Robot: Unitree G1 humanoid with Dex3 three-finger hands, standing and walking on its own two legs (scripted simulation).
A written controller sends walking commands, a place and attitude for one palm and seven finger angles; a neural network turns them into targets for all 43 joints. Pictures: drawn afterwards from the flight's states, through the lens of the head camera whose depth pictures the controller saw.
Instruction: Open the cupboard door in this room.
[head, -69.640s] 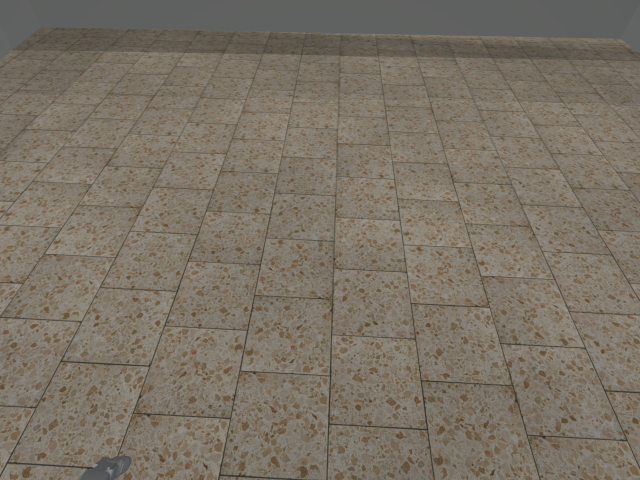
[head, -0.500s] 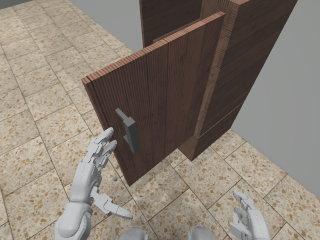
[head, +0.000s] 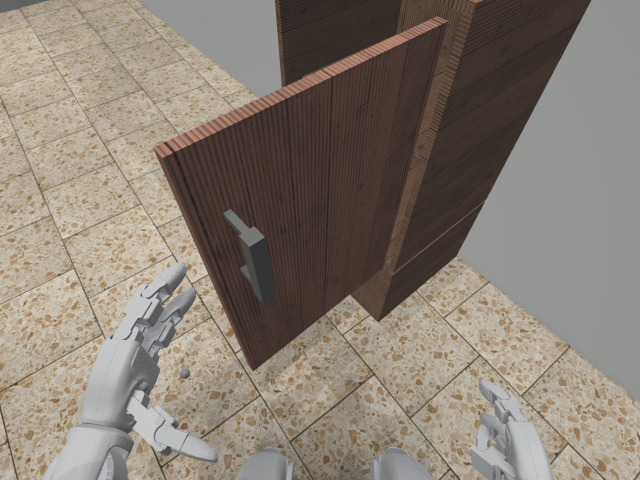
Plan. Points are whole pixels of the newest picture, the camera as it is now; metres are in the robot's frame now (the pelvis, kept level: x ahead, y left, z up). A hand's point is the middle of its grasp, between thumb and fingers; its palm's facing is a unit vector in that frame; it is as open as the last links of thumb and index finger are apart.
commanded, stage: draw the hand back to the body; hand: left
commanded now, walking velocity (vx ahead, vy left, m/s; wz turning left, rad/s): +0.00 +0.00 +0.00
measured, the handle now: (249, 258) +0.36 +0.12 +0.07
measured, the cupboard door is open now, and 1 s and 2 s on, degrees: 91 91 91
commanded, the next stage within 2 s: step back with the hand held close in 1.48 s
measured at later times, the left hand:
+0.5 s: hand (82, 356) +0.21 +0.22 +0.14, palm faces +0.12 -0.96 -0.24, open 15.7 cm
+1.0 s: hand out of the picture +0.23 +0.27 +0.23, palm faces +0.40 -0.81 -0.42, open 10.3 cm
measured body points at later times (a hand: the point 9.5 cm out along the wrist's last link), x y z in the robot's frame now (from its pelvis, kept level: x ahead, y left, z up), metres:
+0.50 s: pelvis +0.01 +0.01 +0.04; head +0.01 +0.01 +0.49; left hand +0.20 +0.27 +0.16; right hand +0.19 -0.21 -0.02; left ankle +0.00 +0.12 -0.65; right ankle +0.03 -0.11 -0.65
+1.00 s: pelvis +0.03 +0.02 +0.08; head +0.01 +0.00 +0.53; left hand +0.20 +0.31 +0.25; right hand +0.22 -0.19 +0.01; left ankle +0.00 +0.12 -0.65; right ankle +0.03 -0.11 -0.65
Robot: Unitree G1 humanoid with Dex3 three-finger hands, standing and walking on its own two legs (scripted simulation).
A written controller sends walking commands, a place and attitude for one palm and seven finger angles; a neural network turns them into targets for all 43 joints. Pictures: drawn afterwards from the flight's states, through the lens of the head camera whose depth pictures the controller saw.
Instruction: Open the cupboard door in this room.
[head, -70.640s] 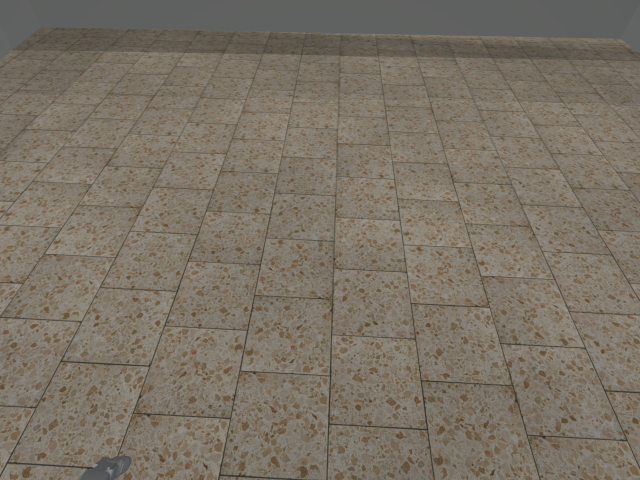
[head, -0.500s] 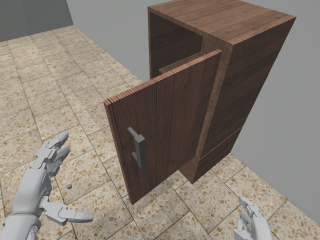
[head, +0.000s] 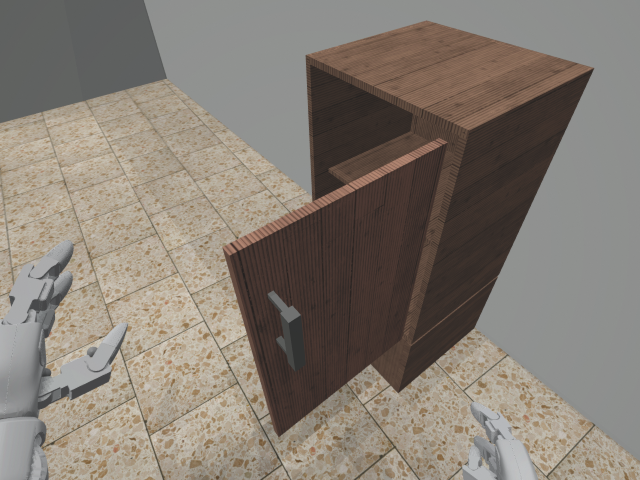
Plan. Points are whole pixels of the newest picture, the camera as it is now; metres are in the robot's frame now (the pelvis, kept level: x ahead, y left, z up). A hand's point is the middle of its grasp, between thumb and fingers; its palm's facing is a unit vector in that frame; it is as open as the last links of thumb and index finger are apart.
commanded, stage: draw the hand back to the body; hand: left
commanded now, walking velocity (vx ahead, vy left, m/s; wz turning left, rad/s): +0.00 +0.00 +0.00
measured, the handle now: (286, 331) +0.33 +0.10 -0.02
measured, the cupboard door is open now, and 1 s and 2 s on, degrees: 91 91 91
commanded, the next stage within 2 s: step back with the hand held close in 0.48 s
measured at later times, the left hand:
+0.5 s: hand (90, 354) +0.18 +0.24 +0.16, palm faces +0.46 -0.79 -0.41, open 7.4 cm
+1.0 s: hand (63, 379) +0.15 +0.25 +0.16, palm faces +0.35 -0.77 -0.53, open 7.4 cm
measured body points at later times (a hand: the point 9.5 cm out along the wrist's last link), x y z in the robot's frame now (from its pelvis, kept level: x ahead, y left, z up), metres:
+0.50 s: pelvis -0.01 -0.02 +0.01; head -0.03 -0.04 +0.45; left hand +0.15 +0.28 +0.18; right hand +0.17 -0.24 -0.08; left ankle -0.04 +0.10 -0.74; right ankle +0.00 -0.13 -0.74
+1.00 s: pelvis -0.05 -0.01 +0.00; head -0.04 -0.01 +0.45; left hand +0.13 +0.29 +0.19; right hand +0.12 -0.26 -0.08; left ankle -0.04 +0.10 -0.74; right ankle +0.00 -0.13 -0.74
